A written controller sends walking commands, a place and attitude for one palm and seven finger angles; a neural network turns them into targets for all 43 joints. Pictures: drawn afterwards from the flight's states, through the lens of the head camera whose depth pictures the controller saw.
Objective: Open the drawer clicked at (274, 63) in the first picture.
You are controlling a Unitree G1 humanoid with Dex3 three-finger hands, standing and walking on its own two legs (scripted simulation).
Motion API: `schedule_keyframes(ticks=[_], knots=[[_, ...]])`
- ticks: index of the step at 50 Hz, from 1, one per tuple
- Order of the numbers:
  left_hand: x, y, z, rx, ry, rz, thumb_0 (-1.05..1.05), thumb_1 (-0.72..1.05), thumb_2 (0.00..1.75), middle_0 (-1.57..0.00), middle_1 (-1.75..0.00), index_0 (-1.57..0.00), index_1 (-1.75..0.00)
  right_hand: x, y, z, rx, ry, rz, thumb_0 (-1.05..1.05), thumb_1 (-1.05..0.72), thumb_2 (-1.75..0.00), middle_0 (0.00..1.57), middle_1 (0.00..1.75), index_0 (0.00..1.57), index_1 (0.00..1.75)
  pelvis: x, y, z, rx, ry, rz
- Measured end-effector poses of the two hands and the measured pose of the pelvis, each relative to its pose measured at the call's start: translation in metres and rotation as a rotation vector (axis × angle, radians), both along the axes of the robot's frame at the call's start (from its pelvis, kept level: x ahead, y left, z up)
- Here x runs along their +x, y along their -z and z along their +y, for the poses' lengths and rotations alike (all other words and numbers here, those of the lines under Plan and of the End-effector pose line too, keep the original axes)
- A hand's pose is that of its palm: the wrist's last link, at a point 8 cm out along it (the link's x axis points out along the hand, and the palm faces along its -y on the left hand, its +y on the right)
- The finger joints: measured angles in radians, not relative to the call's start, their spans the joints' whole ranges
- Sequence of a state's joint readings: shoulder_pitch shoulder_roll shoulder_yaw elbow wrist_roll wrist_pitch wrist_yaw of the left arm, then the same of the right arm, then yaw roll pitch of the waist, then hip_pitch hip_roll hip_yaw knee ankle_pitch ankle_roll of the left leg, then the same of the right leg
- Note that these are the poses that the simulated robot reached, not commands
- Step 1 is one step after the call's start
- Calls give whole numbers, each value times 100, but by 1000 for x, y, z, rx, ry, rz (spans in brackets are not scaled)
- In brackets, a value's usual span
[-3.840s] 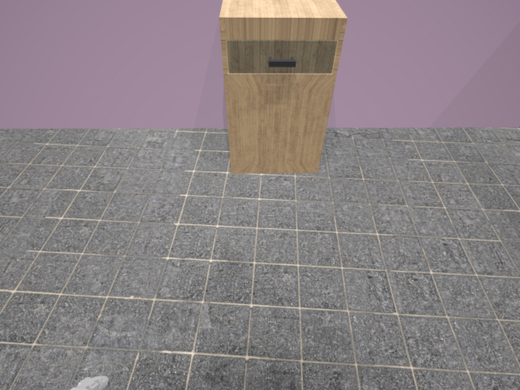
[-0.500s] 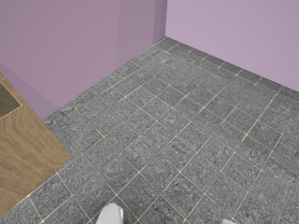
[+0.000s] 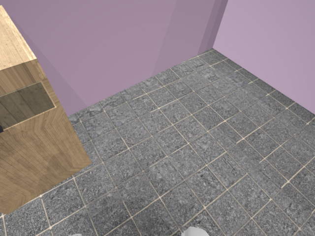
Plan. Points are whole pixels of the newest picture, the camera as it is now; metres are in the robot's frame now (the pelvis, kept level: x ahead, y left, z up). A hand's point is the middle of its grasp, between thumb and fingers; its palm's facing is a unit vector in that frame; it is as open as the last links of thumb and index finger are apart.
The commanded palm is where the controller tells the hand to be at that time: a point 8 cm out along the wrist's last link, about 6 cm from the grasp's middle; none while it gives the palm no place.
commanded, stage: turn to face it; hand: left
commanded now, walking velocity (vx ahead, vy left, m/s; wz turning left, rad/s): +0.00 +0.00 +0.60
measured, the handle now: out of the picture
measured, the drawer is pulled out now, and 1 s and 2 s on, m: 0.00 0.00 0.00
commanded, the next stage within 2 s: take the last steps up to it in 1.08 s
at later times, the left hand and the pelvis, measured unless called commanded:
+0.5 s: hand out of the picture +0.03 +0.12 -0.13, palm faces +0.34 -0.89 -0.29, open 7.4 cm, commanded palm none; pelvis +0.00 -0.09 +0.00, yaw +20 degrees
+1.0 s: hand out of the picture -0.15 +0.15 -0.18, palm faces +0.62 -0.75 -0.23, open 7.4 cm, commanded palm none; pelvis -0.04 -0.04 +0.00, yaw +35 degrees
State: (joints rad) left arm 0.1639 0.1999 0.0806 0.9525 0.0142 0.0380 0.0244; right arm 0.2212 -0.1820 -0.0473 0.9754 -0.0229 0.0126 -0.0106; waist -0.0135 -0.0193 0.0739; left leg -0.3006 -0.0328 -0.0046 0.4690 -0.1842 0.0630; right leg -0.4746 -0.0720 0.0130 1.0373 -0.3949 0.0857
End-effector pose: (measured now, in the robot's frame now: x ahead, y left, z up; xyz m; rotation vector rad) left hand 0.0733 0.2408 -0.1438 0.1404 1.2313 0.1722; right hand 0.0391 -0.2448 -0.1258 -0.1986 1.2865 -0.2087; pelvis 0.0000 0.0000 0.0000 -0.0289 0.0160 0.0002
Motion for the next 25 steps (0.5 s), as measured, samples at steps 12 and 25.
schedule_keyframes(ticks=[12, 25], knots=[[28, -29, -28, 110, -69, -163, 0, 91, 90, -19, -30, -20, -30, 11, 27, -59, 43, -74, 42, 1, -91, -90, 21, 30, 20, 30, 3, 10, -54, 38, -150, 8], [-66, -44, -78, 121, -279, -95, 0, 91, 90, -20, -30, -20, -30, 85, 22, -88, 62, -302, 16, 1, -91, -90, 20, 30, 20, 30, 1, -3, -91, 91, -356, -20]])
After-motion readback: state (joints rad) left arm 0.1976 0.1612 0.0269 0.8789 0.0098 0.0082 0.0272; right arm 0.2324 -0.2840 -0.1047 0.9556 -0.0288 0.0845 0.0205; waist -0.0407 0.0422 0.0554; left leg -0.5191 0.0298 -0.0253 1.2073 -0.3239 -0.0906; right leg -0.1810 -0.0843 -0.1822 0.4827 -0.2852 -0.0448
